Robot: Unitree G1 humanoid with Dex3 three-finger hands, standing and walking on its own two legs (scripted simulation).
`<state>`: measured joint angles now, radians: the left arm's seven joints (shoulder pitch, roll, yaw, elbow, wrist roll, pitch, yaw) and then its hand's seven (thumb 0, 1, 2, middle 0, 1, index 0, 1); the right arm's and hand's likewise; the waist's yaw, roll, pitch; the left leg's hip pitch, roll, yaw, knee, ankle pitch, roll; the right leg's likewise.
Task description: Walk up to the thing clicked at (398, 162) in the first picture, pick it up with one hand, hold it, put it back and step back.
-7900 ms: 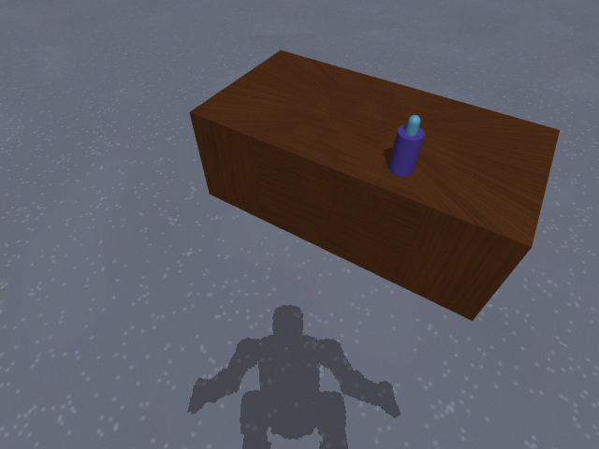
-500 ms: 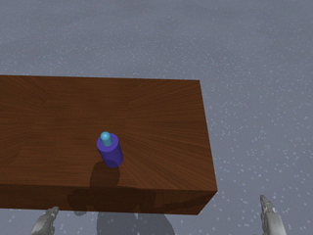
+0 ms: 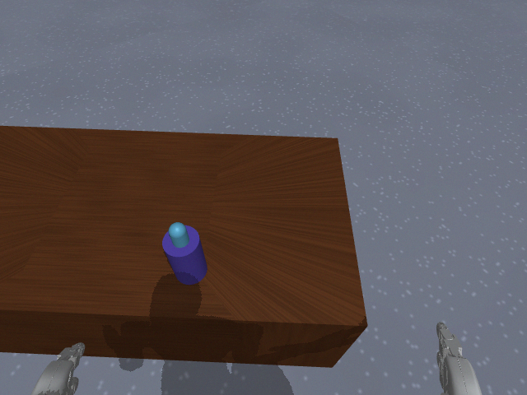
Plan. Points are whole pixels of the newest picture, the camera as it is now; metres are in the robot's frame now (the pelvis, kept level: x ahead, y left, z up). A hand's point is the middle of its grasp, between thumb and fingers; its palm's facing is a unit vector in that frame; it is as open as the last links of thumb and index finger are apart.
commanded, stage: go down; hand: left
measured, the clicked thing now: (184, 250) +0.45 +0.19 -0.19
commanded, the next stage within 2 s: approach in 1.64 s
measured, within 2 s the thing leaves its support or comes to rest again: neither
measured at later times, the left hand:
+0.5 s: hand (63, 319) +0.24 +0.31 -0.02, palm faces +0.15 -0.96 -0.25, open 17.4 cm
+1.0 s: hand (44, 261) +0.32 +0.34 +0.02, palm faces +0.14 -0.98 -0.13, open 17.5 cm
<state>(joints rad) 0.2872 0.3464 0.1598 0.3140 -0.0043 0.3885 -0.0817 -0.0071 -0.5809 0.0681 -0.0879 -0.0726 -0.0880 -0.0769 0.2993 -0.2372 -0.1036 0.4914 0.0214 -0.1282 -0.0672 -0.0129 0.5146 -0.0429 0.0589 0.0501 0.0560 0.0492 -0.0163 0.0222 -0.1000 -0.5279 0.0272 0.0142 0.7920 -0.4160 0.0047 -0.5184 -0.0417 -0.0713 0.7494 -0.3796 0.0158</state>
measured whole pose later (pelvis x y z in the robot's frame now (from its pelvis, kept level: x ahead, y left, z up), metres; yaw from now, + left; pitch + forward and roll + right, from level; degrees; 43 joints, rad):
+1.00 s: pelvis -0.03 +0.00 -0.01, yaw -1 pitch +11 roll -2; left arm -0.40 0.70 0.47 1.03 -0.09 -0.07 -0.45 -0.01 -0.57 0.06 -0.05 -0.06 -0.07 -0.05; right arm 0.28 -0.25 -0.01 0.50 0.02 -0.18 -0.09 -0.01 0.53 -0.05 0.06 0.05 0.06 0.05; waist -0.06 -0.02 -0.09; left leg -0.64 0.04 0.02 0.83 -0.39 0.01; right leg -0.63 -0.03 -0.06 0.78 -0.34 0.01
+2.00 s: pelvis -0.02 +0.00 -0.03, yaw -1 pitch +19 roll -3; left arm -0.59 0.80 0.59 1.22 -0.19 -0.30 -0.55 -0.01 -0.59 0.02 -0.06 -0.05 -0.06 -0.04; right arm 0.25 -0.25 0.02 0.42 0.00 -0.18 -0.06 -0.01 0.53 -0.05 0.06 0.05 0.06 0.05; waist -0.12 -0.03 -0.13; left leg -0.88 0.05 -0.01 1.02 -0.46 0.01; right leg -0.86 -0.02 -0.08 0.94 -0.40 0.01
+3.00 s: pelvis -0.06 +0.01 -0.10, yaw -3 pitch +24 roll -5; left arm -0.65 0.78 0.65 1.15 -0.14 -0.44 -0.41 -0.01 -0.47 0.04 -0.05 -0.08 -0.08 -0.06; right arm 0.45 -0.32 -0.06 -0.15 -0.03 -0.15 -0.01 -0.01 0.53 -0.04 0.07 0.05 0.06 0.05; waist -0.26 -0.06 -0.14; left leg -1.24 0.06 -0.04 1.35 -0.55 0.01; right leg -1.20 -0.02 -0.09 1.24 -0.47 0.01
